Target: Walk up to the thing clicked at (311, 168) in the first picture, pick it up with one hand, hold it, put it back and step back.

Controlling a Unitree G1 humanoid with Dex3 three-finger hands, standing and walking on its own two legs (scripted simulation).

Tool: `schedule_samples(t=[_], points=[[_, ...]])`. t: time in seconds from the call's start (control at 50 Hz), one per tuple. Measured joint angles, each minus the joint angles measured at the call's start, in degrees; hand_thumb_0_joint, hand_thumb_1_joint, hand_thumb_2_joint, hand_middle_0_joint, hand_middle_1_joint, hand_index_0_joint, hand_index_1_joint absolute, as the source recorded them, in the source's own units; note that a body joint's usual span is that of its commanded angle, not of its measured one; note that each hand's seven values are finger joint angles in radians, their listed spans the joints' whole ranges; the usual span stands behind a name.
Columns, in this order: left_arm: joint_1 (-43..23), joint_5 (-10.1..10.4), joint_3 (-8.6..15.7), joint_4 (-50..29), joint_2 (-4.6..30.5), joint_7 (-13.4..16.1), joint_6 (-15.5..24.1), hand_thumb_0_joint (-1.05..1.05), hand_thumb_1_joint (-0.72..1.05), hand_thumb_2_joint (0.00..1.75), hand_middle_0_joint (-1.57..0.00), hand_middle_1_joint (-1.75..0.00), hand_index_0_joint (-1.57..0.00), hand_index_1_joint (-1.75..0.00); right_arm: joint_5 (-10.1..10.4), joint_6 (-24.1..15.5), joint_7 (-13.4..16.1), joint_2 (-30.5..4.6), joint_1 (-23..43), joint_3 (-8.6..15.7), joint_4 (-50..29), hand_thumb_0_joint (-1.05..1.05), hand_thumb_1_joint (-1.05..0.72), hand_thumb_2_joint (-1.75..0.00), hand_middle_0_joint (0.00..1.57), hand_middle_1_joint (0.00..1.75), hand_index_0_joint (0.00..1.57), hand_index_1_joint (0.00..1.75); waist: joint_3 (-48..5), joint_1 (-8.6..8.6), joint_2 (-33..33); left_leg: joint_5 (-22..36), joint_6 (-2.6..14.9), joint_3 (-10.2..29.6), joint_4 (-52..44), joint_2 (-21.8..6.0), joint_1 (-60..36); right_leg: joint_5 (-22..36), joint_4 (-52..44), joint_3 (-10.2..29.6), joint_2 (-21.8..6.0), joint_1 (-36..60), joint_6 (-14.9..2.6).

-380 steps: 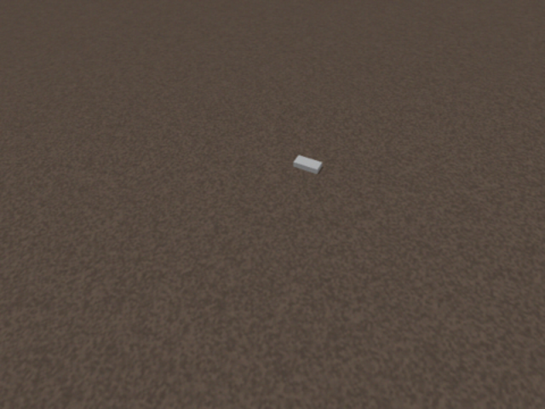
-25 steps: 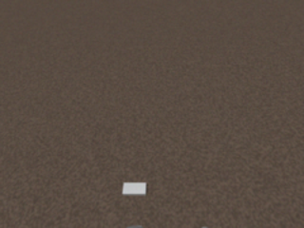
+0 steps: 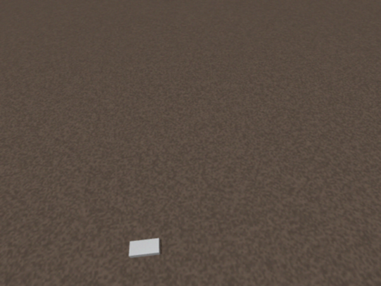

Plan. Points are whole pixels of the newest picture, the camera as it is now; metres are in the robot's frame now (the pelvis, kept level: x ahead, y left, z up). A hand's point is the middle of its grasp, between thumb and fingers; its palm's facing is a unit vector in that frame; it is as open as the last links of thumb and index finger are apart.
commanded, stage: stand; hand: left
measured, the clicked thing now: (144, 247) +0.42 +0.28 -0.73
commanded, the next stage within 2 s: none
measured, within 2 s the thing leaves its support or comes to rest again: neither
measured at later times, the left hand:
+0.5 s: hand out of the picture +0.13 +0.25 -0.12, palm faces -0.03 -0.95 -0.32, open 7.4 cm
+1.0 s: hand out of the picture +0.09 +0.26 -0.12, palm faces -0.03 -0.94 -0.34, open 7.4 cm
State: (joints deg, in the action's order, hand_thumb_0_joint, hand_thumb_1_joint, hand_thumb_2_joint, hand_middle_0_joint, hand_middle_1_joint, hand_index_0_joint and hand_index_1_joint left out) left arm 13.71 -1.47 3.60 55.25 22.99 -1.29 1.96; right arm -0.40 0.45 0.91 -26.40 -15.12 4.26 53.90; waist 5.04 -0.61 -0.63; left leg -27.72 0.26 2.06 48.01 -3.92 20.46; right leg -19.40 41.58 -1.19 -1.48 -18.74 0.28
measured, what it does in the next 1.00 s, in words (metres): stands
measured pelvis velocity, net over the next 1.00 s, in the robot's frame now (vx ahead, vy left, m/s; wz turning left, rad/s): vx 0.02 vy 0.00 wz -0.01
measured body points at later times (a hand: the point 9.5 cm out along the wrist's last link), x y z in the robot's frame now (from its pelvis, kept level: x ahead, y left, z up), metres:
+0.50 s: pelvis +0.01 +0.00 +0.03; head +0.02 +0.00 +0.48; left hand +0.13 +0.29 -0.09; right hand +0.10 -0.30 -0.10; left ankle +0.02 +0.13 -0.71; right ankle +0.03 -0.13 -0.71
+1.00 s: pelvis +0.02 +0.00 +0.03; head +0.03 +0.00 +0.48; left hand +0.09 +0.30 -0.10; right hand +0.11 -0.30 -0.10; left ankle +0.02 +0.13 -0.71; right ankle +0.03 -0.13 -0.71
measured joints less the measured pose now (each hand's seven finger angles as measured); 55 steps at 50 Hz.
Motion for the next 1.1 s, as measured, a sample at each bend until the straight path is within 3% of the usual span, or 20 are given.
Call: schedule_samples(t=[0.06,0.1,0.14,0.16,0.22,0.38,0.8,1.1], points=[[-1.0,0.3,-1.5,0.4,-1.5,0.3,-0.1,0.01,0.90,0.90,-0.20,-0.30,-0.21,-0.30,0.5,0.5,-0.3,0.8,0.9,0.0,1.2,0.01,-0.91,-0.90,0.20,0.30,0.20,0.30,-0.2,-0.05,-1.0,-1.8,1.21,-0.1,0.4,2.0,-0.6,0.6,-2.5,0.2,0.0,1.2,-0.15],[-2.2,0.7,-2.1,0.6,-1.8,0.5,0.0,0.01,0.90,0.90,-0.21,-0.30,-0.21,-0.30,0.4,0.0,-0.6,1.9,1.6,-0.5,1.7,0.01,-0.91,-0.90,0.20,0.30,0.20,0.30,0.0,-0.26,-1.2,0.3,1.44,-1.4,-5.2,2.3,-2.8,1.3,-4.0,0.0,0.0,2.0,-0.21],[-3.8,1.2,-2.5,0.6,-1.7,0.7,0.1,0.01,0.90,0.90,-0.21,-0.30,-0.21,-0.30,0.1,-0.8,-0.7,3.2,2.3,-0.9,2.4,0.01,-0.91,-0.90,0.20,0.30,0.20,0.30,0.6,-0.36,-0.7,9.9,0.57,-2.0,-12.3,2.6,-5.6,1.5,-4.3,0.0,-0.1,2.5,-0.14],[-4.6,1.6,-2.6,0.7,-1.7,0.9,0.0,0.01,0.90,0.90,-0.21,-0.30,-0.21,-0.30,0.0,-1.1,-0.8,4.1,2.9,-1.2,2.9,0.01,-0.91,-0.90,0.20,0.30,0.20,0.30,1.1,-0.17,0.0,11.6,-0.36,-2.4,-13.6,2.9,-6.5,1.6,-4.6,0.4,-0.4,2.9,-0.04],[-6.8,2.2,-3.1,1.6,-2.4,1.1,-0.6,0.01,0.90,0.90,-0.21,-0.30,-0.21,-0.30,-0.1,-1.2,-1.5,5.6,4.1,-2.4,4.4,0.01,-0.91,-0.90,0.20,0.30,0.20,0.30,0.5,0.01,0.2,12.0,-1.50,-2.4,-16.1,2.5,-7.8,3.4,-8.3,0.4,-0.1,4.8,0.06],[-10.2,1.8,-4.0,5.2,-3.4,0.4,-0.5,0.01,0.90,0.90,-0.21,-0.30,-0.21,-0.30,0.0,-1.7,-1.9,7.2,7.8,-3.7,7.7,0.01,-0.91,-0.90,0.20,0.30,0.20,0.30,-1.1,-0.25,0.7,15.3,-1.47,-2.6,-23.7,2.5,-11.9,7.4,-16.6,0.4,0.1,9.1,0.41],[-8.4,1.3,-3.5,11.1,-2.1,0.7,-1.0,0.01,0.90,0.90,-0.20,-0.30,-0.21,-0.30,-0.3,-1.2,-1.7,6.1,11.6,-3.4,11.9,0.01,-0.91,-0.90,0.20,0.30,0.20,0.30,-1.3,1.08,0.7,18.0,-1.27,-3.0,-29.4,2.5,-13.9,10.5,-22.8,0.6,0.1,11.2,0.79],[-8.2,1.3,-3.8,10.3,-2.8,0.8,-0.9,0.01,0.90,0.90,-0.20,-0.30,-0.21,-0.30,-0.3,-1.0,-1.8,6.6,11.2,-3.6,12.2,0.01,-0.91,-0.90,0.20,0.30,0.20,0.30,-2.1,0.83,0.4,18.2,-1.56,-2.8,-29.8,2.3,-14.0,10.4,-23.0,0.3,0.3,11.3,0.54]])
